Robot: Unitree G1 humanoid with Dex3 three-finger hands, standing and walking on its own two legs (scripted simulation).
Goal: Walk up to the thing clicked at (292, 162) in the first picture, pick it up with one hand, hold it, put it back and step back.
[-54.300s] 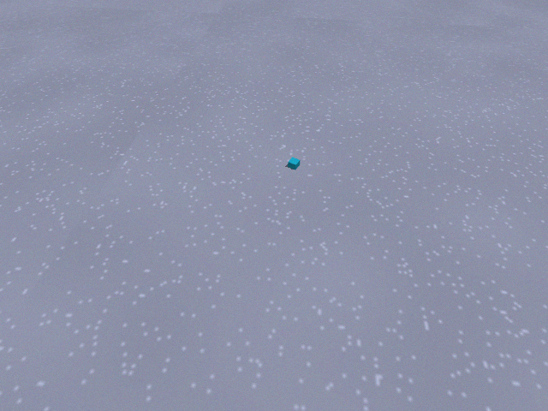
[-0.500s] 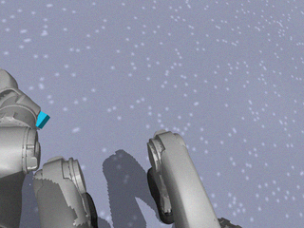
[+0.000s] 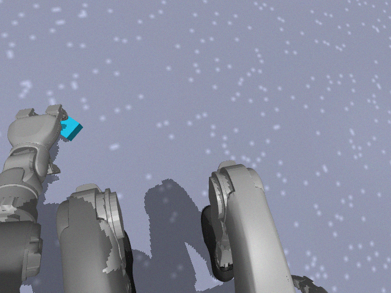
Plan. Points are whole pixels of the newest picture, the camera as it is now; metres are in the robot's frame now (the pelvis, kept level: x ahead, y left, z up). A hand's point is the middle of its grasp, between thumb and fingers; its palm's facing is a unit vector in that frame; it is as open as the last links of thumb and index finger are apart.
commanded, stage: home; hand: left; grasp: from above
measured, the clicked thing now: (67, 127) +0.50 +0.26 -0.31
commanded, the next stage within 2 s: none
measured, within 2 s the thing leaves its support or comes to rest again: neither
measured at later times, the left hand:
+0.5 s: hand out of the picture +0.32 +0.30 -0.03, palm faces -0.35 -0.48 -0.80, open 8.1 cm
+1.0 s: hand out of the picture +0.24 +0.23 +0.21, palm faces +0.05 -0.93 -0.36, open 7.4 cm
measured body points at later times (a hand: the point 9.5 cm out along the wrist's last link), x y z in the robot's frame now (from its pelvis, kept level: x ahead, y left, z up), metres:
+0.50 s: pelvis +0.00 +0.01 +0.10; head +0.19 +0.07 +0.50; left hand +0.34 +0.32 +0.02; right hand +0.20 -0.24 -0.02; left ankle +0.08 +0.14 -0.29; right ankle +0.11 -0.13 -0.29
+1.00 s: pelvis +0.04 +0.00 +0.29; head +0.15 +0.03 +0.72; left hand +0.24 +0.27 +0.23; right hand +0.26 -0.22 +0.20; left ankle +0.08 +0.14 -0.29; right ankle +0.11 -0.13 -0.29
